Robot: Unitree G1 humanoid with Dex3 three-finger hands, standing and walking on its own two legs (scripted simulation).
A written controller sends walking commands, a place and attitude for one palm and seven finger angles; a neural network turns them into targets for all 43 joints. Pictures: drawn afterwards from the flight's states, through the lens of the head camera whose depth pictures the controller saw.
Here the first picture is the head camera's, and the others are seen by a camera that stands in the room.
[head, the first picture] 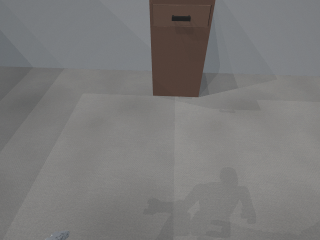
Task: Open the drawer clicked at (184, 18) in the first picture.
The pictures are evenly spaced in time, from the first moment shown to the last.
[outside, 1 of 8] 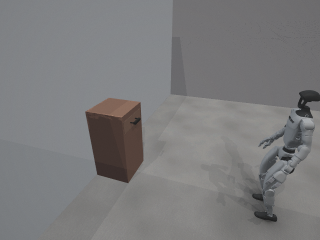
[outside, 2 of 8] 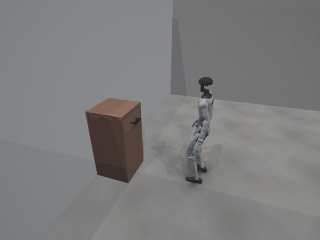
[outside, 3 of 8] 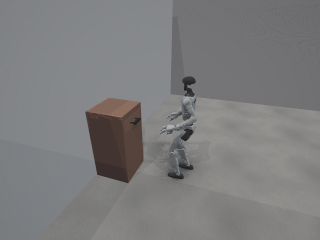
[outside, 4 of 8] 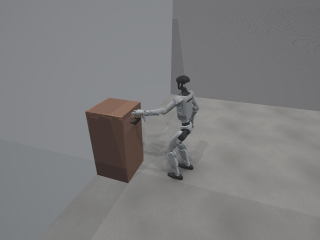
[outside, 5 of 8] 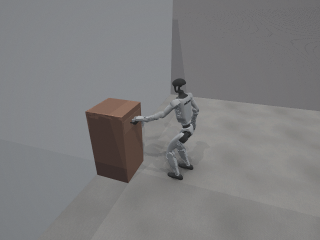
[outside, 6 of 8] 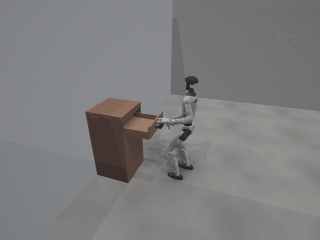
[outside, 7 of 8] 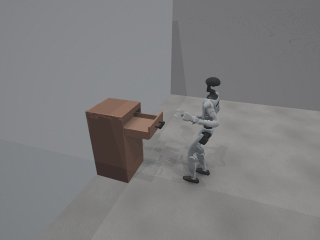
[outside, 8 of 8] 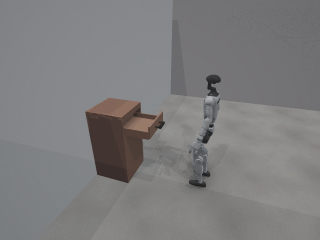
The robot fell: no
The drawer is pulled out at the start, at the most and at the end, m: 0.00 0.30 0.30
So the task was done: yes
